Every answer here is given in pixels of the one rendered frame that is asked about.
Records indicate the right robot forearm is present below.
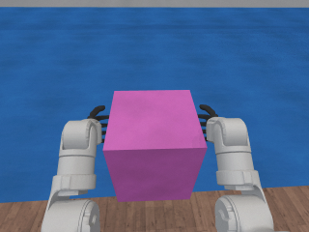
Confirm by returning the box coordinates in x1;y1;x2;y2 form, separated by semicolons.
206;117;274;228

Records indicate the right robot hand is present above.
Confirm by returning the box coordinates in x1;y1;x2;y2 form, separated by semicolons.
197;104;218;142

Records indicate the robot right upper arm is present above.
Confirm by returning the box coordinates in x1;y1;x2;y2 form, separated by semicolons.
214;194;290;232

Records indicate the carton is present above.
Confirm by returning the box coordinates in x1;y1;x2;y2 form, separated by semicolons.
102;90;208;202

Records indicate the robot left upper arm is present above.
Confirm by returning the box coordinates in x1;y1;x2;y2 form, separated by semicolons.
42;199;100;232

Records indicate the left robot hand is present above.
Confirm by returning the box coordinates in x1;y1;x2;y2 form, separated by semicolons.
87;105;110;143

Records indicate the left robot forearm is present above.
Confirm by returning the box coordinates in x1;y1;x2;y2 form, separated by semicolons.
41;118;102;232

